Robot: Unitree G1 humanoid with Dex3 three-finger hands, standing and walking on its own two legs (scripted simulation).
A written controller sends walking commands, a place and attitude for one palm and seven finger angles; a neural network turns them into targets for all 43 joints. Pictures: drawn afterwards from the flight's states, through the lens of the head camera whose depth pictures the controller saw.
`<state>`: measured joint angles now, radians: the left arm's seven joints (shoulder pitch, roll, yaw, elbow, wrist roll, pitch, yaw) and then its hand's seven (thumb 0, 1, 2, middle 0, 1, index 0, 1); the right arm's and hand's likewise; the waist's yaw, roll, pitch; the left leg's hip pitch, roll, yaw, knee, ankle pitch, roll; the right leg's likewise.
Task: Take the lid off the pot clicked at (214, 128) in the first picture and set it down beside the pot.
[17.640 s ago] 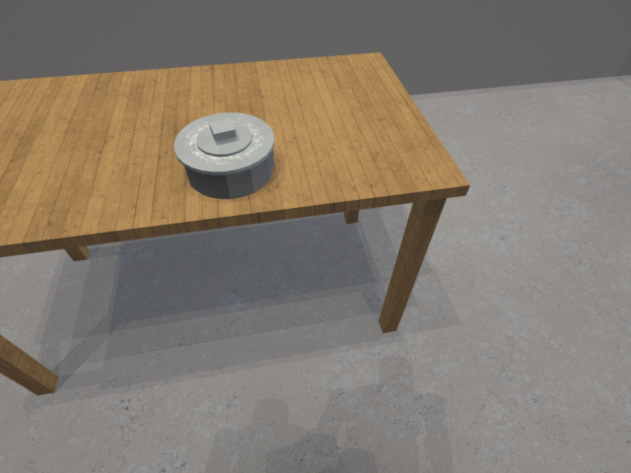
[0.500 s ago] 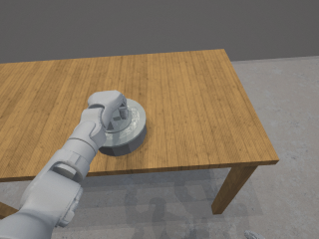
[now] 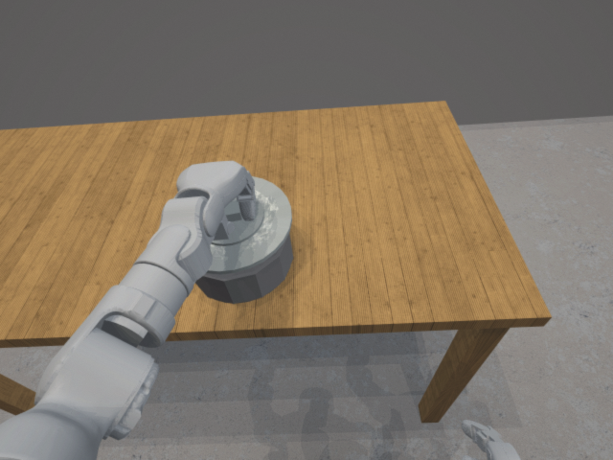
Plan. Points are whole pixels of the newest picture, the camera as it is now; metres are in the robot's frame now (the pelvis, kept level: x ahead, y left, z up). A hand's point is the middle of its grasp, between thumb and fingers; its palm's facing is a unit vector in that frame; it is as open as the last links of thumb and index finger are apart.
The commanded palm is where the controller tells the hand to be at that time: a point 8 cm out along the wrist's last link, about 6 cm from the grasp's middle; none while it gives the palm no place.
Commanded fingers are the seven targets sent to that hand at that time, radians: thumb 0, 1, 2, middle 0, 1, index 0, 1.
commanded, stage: lift the lid straight up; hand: left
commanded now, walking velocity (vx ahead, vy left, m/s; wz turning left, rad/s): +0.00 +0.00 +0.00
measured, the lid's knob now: (226, 208) +0.46 +0.13 +0.08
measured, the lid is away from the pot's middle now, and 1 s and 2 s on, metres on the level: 0.00 0.02 0.07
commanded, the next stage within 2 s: move the lid sideways beside the pot in 1.42 s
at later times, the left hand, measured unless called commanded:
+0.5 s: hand (218, 198) +0.43 +0.12 +0.13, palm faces -0.26 -0.03 -0.96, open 5.6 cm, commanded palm +0.42 +0.12 +0.21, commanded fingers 0.00 0.63 1.05 -0.78 -1.00 -1.06 -1.10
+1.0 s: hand (212, 166) +0.44 +0.12 +0.17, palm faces -0.23 -0.05 -0.97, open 5.6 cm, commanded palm +0.42 +0.13 +0.25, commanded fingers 0.00 0.63 1.05 -0.78 -1.00 -1.06 -1.10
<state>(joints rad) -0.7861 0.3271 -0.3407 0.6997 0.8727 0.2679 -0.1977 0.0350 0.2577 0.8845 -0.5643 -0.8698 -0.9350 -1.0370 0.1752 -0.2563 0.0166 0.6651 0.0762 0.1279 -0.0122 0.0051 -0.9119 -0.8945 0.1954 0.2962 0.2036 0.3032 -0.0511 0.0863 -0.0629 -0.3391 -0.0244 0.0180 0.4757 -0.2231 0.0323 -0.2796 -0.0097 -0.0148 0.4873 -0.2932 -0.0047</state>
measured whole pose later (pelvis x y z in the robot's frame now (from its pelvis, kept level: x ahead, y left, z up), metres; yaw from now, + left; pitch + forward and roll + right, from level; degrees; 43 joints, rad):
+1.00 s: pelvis -0.01 +0.00 +0.00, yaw +1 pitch +3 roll +0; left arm -1.00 0.36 -0.34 0.73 0.87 0.32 -0.35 0.04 0.26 0.89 -0.56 -0.87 -0.95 -1.04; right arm 0.17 -0.27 0.04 0.67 0.07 0.07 -0.03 0.01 -0.91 -0.89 0.20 0.30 0.20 0.30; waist -0.05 0.08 -0.04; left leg -0.30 -0.03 0.01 0.43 -0.19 0.03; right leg -0.24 -0.02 -0.03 0.46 -0.28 0.00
